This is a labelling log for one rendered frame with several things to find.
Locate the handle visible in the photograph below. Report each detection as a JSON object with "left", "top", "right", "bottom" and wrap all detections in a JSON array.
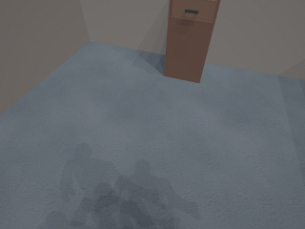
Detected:
[{"left": 185, "top": 8, "right": 199, "bottom": 14}]

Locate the cabinet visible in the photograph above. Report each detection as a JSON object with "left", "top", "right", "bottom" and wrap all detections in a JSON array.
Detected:
[{"left": 164, "top": 0, "right": 221, "bottom": 83}]

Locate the drawer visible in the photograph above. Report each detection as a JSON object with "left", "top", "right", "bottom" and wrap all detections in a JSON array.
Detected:
[{"left": 171, "top": 0, "right": 217, "bottom": 22}]

